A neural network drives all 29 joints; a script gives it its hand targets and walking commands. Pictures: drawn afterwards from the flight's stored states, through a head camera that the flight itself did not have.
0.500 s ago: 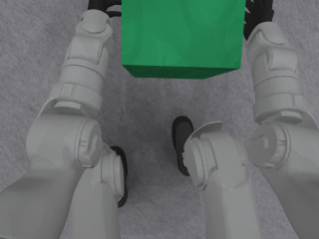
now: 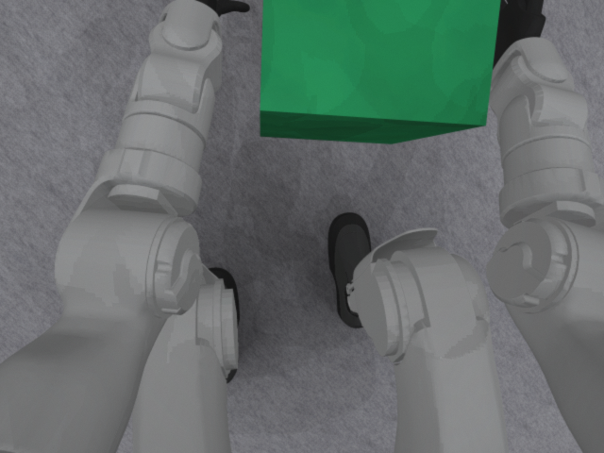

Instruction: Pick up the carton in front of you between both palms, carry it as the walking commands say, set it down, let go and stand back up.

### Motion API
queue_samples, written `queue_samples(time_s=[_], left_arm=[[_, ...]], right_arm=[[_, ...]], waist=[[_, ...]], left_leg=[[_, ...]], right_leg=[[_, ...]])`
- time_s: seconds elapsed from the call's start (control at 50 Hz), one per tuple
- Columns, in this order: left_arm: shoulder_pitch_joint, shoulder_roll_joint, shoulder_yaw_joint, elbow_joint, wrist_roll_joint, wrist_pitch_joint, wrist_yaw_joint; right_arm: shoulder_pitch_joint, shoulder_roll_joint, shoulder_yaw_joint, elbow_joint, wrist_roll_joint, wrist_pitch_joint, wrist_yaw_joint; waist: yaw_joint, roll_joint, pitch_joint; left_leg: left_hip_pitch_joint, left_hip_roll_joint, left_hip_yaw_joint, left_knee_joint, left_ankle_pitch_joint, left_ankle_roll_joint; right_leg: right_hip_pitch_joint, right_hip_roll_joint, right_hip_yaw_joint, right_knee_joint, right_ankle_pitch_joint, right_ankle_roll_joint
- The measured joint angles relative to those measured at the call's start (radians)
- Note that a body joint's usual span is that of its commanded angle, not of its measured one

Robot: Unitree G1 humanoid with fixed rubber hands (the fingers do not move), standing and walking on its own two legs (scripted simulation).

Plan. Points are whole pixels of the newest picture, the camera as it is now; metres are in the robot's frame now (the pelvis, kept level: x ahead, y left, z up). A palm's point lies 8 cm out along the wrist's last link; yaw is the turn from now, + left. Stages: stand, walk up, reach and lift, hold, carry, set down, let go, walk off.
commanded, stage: set down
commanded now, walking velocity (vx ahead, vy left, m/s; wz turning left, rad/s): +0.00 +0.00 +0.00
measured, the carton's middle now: (350, 46) +0.52 -0.12 -0.24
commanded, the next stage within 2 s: let go in 1.40 s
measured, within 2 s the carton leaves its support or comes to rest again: rests again in 0.14 s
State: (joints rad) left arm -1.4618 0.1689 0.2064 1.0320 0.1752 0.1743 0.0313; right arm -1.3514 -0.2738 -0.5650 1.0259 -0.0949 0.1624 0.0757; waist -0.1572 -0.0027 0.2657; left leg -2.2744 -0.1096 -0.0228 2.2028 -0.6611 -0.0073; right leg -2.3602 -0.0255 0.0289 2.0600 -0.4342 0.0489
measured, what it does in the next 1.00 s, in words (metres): rises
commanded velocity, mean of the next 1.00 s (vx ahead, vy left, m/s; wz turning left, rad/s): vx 0.00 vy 0.00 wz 0.00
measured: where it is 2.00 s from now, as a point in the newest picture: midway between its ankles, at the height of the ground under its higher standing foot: (286, 316)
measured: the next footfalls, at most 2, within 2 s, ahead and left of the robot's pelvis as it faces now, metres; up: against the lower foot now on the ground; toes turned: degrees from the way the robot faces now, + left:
none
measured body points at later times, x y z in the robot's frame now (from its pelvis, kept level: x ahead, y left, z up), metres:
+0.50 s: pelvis -0.01 -0.01 +0.00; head +0.36 -0.02 +0.25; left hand +0.59 +0.07 -0.16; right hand +0.49 -0.29 -0.16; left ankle +0.08 +0.11 -0.34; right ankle +0.14 -0.14 -0.34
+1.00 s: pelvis +0.01 -0.01 +0.12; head +0.34 -0.03 +0.43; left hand +0.59 +0.08 +0.00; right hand +0.49 -0.30 +0.00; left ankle +0.08 +0.11 -0.34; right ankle +0.14 -0.14 -0.34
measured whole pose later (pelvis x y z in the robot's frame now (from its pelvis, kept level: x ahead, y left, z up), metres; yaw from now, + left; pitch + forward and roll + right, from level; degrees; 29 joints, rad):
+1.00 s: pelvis +0.01 -0.01 +0.12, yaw +0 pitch +47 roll +1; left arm -1.28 0.34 0.09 0.93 -0.03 0.20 0.06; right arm -1.04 -0.21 -0.37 0.75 0.10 0.15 -0.09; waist -0.16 0.04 -0.02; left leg -2.00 -0.07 -0.04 1.78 -0.61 -0.03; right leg -2.10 0.00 0.02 1.68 -0.40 0.02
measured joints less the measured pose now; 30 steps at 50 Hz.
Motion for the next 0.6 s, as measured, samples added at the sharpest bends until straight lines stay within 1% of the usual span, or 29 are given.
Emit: queue_samples(time_s=[0.1, 0.14, 0.2, 0.24, 0.32, 0.38, 0.42, 0.46, 0.54, 0.6], left_arm=[[-0.017, 0.018, -0.029, 0.021, -0.007, -0.028, 0.0], [-0.023, 0.043, -0.073, 0.044, -0.032, -0.048, 0.014], [-0.031, 0.107, -0.145, 0.078, -0.104, -0.069, 0.049], [-0.032, 0.157, -0.196, 0.085, -0.17, -0.076, 0.058], [-0.02, 0.231, -0.286, 0.066, -0.293, -0.079, 0.051], [-0.024, 0.248, -0.319, 0.042, -0.343, -0.074, 0.046], [-0.03, 0.247, -0.321, 0.026, -0.351, -0.067, 0.048], [-0.03, 0.24, -0.308, 0.007, -0.343, -0.057, 0.055], [-0.002, 0.218, -0.259, -0.049, -0.304, -0.024, 0.072], [0.025, 0.199, -0.211, -0.062, -0.271, 0.001, 0.077]], right_arm=[[-0.006, -0.007, 0.014, 0.042, 0.024, -0.031, -0.005], [-0.011, -0.011, 0.036, 0.072, 0.052, -0.065, -0.028], [-0.013, -0.03, 0.09, 0.125, 0.128, -0.119, -0.085], [-0.01, -0.047, 0.129, 0.154, 0.181, -0.146, -0.111], [0.007, -0.07, 0.191, 0.162, 0.256, -0.179, -0.135], [0.02, -0.072, 0.213, 0.131, 0.282, -0.184, -0.144], [0.029, -0.066, 0.221, 0.097, 0.291, -0.178, -0.151], [0.041, -0.056, 0.229, 0.053, 0.296, -0.167, -0.159], [0.08, -0.031, 0.246, -0.066, 0.294, -0.126, -0.176], [0.114, -0.014, 0.252, -0.129, 0.28, -0.088, -0.186]], waist=[[0.0, -0.012, 0.03], [0.0, -0.019, 0.05], [0.003, -0.027, 0.079], [0.007, -0.029, 0.094], [0.014, -0.012, 0.104], [0.012, 0.004, 0.095], [0.01, 0.009, 0.085], [0.008, 0.013, 0.072], [0.005, 0.021, 0.035], [0.001, 0.029, -0.008]], left_leg=[[0.015, 0.003, -0.007, 0.012, -0.005, -0.006], [0.026, 0.006, -0.011, 0.016, -0.007, -0.01], [0.038, 0.006, -0.014, 0.017, -0.006, -0.016], [0.042, 0.004, -0.018, 0.016, -0.003, -0.021], [0.045, -0.001, -0.024, 0.016, 0.001, -0.028], [0.04, -0.005, -0.027, 0.013, 0.007, -0.032], [0.039, -0.005, -0.028, 0.009, 0.01, -0.034], [0.045, 0.0, -0.027, 0.002, 0.011, -0.034], [0.076, 0.019, -0.018, -0.03, 0.007, -0.029], [0.112, 0.031, -0.008, -0.074, 0.005, -0.022]], right_leg=[[0.014, 0.003, -0.007, 0.007, 0.001, -0.001], [0.023, 0.006, -0.01, 0.01, 0.002, -0.002], [0.033, 0.006, -0.014, 0.011, 0.005, -0.006], [0.037, 0.004, -0.017, 0.011, 0.008, -0.011], [0.042, -0.002, -0.023, 0.012, 0.008, -0.019], [0.04, -0.008, -0.025, 0.01, 0.01, -0.023], [0.039, -0.007, -0.027, 0.007, 0.013, -0.025], [0.041, -0.003, -0.026, -0.001, 0.017, -0.026], [0.061, 0.015, -0.018, -0.03, 0.024, -0.024], [0.09, 0.025, -0.01, -0.068, 0.024, -0.022]])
